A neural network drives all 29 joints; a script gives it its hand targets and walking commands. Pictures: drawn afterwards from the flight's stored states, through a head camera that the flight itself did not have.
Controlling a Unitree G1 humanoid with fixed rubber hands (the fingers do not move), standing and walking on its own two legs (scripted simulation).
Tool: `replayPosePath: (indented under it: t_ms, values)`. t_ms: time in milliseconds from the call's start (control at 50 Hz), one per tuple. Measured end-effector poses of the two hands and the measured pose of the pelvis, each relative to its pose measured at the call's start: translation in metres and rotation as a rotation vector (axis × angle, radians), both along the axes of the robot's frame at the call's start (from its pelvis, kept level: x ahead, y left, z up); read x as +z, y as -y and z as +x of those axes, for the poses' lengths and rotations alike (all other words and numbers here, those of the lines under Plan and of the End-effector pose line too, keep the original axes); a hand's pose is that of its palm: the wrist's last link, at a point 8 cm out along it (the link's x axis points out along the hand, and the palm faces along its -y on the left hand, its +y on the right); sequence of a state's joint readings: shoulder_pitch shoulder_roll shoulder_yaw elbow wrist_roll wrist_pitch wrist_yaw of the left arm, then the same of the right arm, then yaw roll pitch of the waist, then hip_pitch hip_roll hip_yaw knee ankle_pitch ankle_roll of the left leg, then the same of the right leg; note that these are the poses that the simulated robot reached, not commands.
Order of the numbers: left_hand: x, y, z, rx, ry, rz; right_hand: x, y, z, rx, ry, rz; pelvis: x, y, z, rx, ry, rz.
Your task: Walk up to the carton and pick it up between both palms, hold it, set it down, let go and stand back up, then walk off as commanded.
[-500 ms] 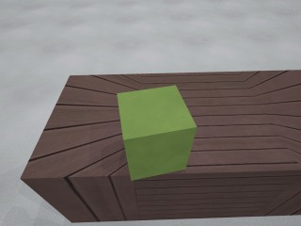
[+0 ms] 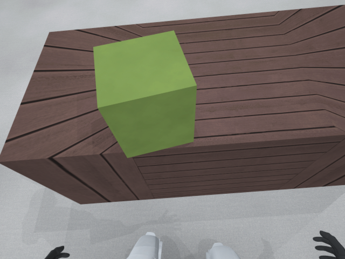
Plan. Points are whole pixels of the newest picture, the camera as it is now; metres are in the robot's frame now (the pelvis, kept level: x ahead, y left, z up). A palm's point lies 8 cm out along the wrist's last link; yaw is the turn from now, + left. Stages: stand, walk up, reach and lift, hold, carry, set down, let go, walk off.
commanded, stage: walk up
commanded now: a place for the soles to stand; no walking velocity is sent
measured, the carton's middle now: (148, 99) +0.53 +0.10 -0.01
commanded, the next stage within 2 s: none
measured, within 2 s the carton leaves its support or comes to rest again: neither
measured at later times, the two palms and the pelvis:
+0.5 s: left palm out of the picture -0.04 +0.37 -0.11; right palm out of the picture +0.06 -0.26 -0.07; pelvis -0.09 +0.03 +0.00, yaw +7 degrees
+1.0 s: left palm out of the picture -0.06 +0.34 -0.08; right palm out of the picture -0.09 -0.27 -0.08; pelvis -0.16 +0.04 +0.02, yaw +1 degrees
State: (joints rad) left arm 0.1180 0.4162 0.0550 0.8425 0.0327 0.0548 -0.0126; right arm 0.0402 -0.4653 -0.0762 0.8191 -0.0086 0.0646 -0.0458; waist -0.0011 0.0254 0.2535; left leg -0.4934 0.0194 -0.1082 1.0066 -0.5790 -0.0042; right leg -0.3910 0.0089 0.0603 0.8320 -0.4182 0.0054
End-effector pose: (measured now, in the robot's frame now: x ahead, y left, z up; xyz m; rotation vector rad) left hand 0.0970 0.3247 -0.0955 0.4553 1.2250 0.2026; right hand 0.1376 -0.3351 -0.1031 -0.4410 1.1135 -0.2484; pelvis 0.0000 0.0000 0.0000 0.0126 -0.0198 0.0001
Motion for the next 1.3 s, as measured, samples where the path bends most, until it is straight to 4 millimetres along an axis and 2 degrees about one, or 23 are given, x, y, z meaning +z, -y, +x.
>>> replayPosePath:
  t_ms: [100, 200, 280, 360, 440, 520, 620, 720, 820, 940, 1020, 1160, 1300]
  values:
    - [0.002, 0.019, -0.02, 0.045, 0.038, -0.013, -0.008, -0.008, -0.016, 0.031, -0.03, 0.035, 0.002, 0.006, -0.011, 0.02, -0.008, -0.013]
    - [0.006, 0.02, -0.029, 0.073, 0.147, -0.013, -0.013, -0.019, -0.041, 0.066, -0.083, 0.052, 0.0, 0.005, -0.025, 0.067, -0.005, -0.033]
    - [0.003, 0.006, -0.055, 0.099, 0.183, -0.001, -0.009, -0.031, -0.043, 0.108, -0.067, 0.052, -0.004, -0.003, -0.041, 0.101, 0.006, -0.043]
    - [-0.008, -0.022, -0.091, 0.127, 0.176, 0.007, 0.001, -0.049, -0.044, 0.157, -0.012, 0.034, -0.011, -0.016, -0.061, 0.128, 0.021, -0.029]
    - [-0.016, -0.043, -0.12, 0.168, 0.148, -0.001, 0.017, -0.065, -0.062, 0.182, 0.025, 0.013, -0.008, -0.03, -0.079, 0.116, 0.037, -0.021]
    - [-0.014, -0.051, -0.136, 0.176, 0.144, -0.014, 0.034, -0.072, -0.081, 0.16, 0.054, -0.003, 0.001, -0.033, -0.094, 0.11, 0.037, -0.039]
    - [-0.012, -0.046, -0.154, 0.124, 0.121, -0.036, 0.046, -0.071, -0.098, 0.131, 0.125, -0.005, 0.006, -0.035, -0.115, 0.078, 0.038, -0.046]
    - [-0.01, -0.033, -0.166, 0.077, 0.122, -0.044, 0.038, -0.061, -0.122, 0.108, 0.159, 0.015, 0.002, -0.031, -0.135, 0.038, 0.045, -0.055]
    - [0.001, -0.019, -0.176, 0.033, 0.139, -0.07, 0.028, -0.063, -0.159, 0.049, 0.116, 0.068, 0.009, -0.033, -0.146, 0.024, 0.045, -0.046]
    - [0.009, -0.014, -0.162, 0.015, 0.176, -0.105, 0.022, -0.07, -0.21, 0.006, 0.052, 0.092, 0.017, -0.038, -0.156, 0.021, 0.061, -0.018]
    - [0.015, -0.012, -0.157, 0.009, 0.19, -0.118, 0.025, -0.07, -0.232, -0.017, 0.004, 0.097, 0.025, -0.036, -0.161, 0.014, 0.05, -0.024]
    - [0.016, -0.01, -0.163, 0.016, 0.145, -0.127, 0.034, -0.062, -0.243, -0.03, -0.031, 0.086, 0.033, -0.034, -0.165, 0.008, 0.032, -0.022]
    - [0.013, -0.005, -0.174, 0.042, 0.09, -0.138, 0.04, -0.057, -0.229, -0.025, -0.032, 0.076, 0.038, -0.031, -0.162, 0.004, 0.025, -0.018]
